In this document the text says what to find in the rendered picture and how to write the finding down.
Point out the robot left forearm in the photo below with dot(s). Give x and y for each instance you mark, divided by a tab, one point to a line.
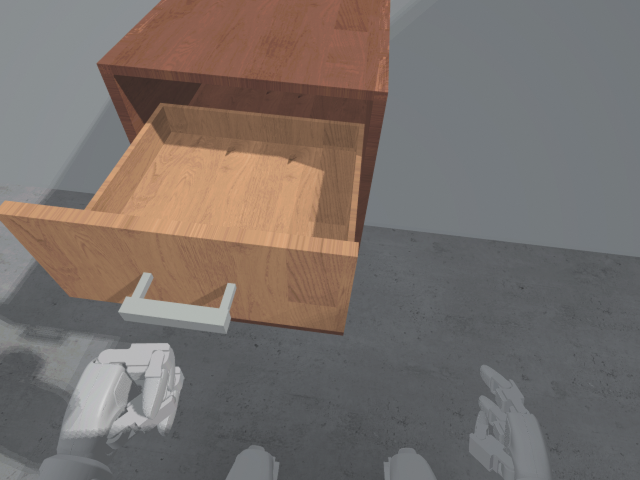
69	467

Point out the robot left shin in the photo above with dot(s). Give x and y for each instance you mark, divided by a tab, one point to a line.
254	447

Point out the robot left thigh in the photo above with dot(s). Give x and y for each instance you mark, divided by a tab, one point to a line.
254	464

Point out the drawer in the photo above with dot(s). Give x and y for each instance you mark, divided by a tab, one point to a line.
204	197

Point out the cabinet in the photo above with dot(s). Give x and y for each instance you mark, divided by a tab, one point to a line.
319	59

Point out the right robot hand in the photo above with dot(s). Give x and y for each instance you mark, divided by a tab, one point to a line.
518	433

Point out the handle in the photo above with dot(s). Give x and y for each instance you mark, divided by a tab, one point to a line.
138	309

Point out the left robot hand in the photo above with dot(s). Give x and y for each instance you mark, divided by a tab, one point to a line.
141	379

